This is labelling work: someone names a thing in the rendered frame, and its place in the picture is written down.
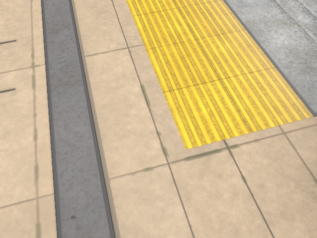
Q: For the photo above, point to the stairs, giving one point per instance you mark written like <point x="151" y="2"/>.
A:
<point x="303" y="14"/>

